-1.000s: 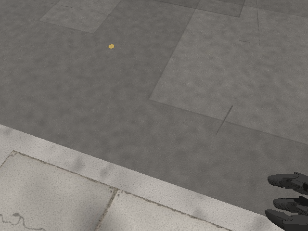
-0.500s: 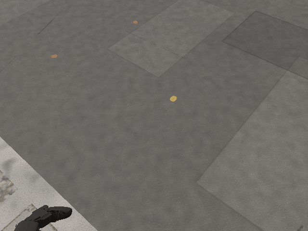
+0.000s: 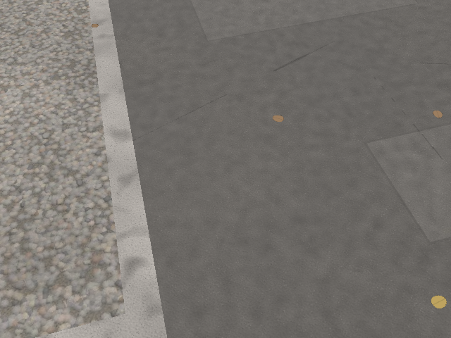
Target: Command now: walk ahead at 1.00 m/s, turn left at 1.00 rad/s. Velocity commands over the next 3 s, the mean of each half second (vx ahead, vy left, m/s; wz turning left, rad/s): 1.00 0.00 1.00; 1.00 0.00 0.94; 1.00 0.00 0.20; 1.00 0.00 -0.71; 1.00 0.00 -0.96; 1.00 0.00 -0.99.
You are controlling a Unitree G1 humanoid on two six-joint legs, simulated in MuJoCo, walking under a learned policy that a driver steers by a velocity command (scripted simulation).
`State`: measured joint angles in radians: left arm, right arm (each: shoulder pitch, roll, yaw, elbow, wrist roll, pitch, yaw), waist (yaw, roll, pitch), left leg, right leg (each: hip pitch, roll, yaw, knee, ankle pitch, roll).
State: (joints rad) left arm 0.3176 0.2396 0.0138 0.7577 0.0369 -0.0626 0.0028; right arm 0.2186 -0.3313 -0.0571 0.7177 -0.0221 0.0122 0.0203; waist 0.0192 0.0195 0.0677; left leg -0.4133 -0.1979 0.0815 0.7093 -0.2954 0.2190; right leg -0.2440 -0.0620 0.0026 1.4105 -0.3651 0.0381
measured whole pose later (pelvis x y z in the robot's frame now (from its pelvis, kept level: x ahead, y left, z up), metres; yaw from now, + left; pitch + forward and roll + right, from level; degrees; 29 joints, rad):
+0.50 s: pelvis +0.45 -0.03 +0.03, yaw +28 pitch +1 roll -3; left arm 0.34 0.32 0.06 0.77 0.04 -0.07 0.01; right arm 0.16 -0.39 -0.07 0.68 -0.03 0.00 0.05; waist 0.02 0.06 0.02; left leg -0.61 0.00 0.00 1.30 -0.27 0.11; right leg -0.16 -0.03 -0.14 0.45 -0.30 0.04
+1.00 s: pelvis +0.81 +0.25 +0.03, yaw +55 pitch +1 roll +1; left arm 0.07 0.26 -0.01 0.58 0.06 -0.04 -0.02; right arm 0.46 -0.32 -0.06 0.82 -0.01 -0.05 0.00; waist -0.06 -0.01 0.05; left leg -0.05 -0.23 -0.11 0.36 -0.29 0.19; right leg -0.71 -0.17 0.06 0.93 -0.20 0.06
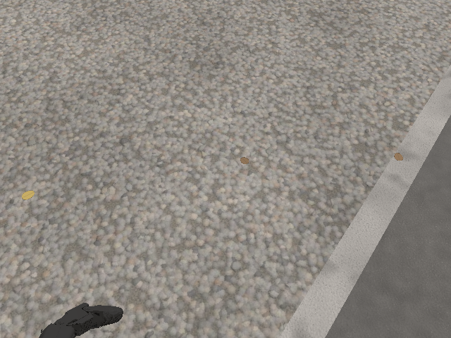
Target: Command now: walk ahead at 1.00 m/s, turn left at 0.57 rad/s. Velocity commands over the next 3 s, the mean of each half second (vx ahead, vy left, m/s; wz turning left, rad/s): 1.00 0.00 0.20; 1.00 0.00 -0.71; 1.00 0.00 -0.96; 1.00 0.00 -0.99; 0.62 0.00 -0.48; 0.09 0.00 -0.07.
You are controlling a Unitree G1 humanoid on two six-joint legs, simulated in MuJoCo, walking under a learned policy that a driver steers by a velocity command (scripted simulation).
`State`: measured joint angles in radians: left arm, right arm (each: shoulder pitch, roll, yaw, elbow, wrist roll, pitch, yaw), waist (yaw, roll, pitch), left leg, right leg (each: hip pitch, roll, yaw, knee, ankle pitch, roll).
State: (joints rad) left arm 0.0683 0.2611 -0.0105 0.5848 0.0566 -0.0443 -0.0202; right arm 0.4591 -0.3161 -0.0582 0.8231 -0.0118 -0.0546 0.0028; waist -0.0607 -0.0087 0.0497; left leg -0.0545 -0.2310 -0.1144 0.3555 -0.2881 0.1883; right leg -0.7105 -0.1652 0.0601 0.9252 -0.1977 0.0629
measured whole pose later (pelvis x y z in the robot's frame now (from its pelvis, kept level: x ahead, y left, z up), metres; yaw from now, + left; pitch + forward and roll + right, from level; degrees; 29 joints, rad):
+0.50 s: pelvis +0.48 -0.04 +0.00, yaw +5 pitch +2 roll -2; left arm 0.59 0.27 0.05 0.93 0.00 -0.10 -0.02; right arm -0.04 -0.26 0.03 0.64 -0.04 -0.07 0.07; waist 0.10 0.02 0.01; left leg -0.72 0.07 -0.02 0.72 0.00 0.06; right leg 0.12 0.06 -0.03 0.16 -0.31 -0.02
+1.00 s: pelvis +0.96 -0.02 -0.02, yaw -17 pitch +1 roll +2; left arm -0.01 0.32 0.03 0.65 0.02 0.00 -0.09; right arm 0.48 -0.27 -0.03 0.93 -0.02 -0.10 -0.02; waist -0.06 -0.04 0.04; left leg 0.27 -0.02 0.32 0.26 -0.46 -0.04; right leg -0.70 -0.01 -0.18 0.73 0.00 -0.16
